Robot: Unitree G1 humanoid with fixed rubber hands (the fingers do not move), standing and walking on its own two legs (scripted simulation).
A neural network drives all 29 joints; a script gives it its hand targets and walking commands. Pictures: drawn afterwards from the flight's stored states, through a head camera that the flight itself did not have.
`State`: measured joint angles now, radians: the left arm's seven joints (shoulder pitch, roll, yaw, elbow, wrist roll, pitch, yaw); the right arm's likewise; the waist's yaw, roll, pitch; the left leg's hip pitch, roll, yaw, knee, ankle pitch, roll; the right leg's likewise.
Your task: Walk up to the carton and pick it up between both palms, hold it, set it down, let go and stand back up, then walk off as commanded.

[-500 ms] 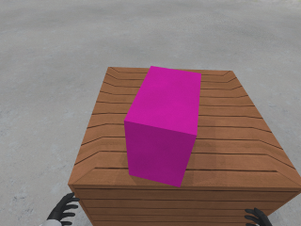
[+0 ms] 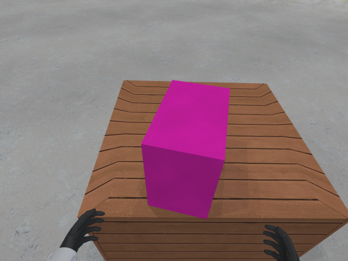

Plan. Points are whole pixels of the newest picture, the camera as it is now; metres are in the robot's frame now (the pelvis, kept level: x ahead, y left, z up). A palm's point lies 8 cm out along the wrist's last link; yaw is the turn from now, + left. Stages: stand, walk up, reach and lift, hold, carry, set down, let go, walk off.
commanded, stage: reach and lift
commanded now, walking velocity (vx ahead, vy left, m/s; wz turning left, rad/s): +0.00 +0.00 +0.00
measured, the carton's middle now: (188, 147) +0.45 +0.00 +0.01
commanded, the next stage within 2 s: none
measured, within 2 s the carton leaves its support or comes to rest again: neither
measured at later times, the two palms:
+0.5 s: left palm (81, 230) +0.20 +0.23 +0.01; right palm (276, 249) +0.18 -0.17 +0.02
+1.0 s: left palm (92, 201) +0.24 +0.21 +0.05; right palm (275, 222) +0.22 -0.18 +0.05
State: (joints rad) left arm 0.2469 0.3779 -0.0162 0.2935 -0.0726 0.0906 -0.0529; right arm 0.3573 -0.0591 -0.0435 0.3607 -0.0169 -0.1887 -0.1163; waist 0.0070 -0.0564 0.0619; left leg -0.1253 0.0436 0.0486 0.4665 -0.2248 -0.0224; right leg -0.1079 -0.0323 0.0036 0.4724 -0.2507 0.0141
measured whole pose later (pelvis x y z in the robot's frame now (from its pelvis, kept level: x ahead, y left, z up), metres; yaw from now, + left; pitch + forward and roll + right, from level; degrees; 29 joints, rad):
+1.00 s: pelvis +0.01 +0.00 +0.00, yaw +0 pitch -6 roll +0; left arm 0.14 0.38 -0.07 0.01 -0.23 0.19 -0.07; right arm 0.28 -0.01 0.04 -0.10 0.04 0.17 -0.23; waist 0.01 -0.03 0.06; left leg -0.12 0.04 0.05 0.45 -0.23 -0.02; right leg -0.10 -0.03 0.00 0.45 -0.25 0.01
